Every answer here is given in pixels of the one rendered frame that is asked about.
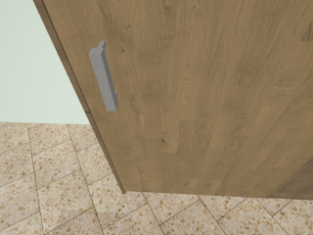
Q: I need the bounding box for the handle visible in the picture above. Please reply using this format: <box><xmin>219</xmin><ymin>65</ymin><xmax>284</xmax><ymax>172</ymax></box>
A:
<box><xmin>88</xmin><ymin>40</ymin><xmax>118</xmax><ymax>112</ymax></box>

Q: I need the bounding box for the wardrobe door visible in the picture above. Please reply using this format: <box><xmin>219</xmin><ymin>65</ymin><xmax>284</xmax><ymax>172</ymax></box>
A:
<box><xmin>43</xmin><ymin>0</ymin><xmax>313</xmax><ymax>199</ymax></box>
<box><xmin>272</xmin><ymin>158</ymin><xmax>313</xmax><ymax>195</ymax></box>

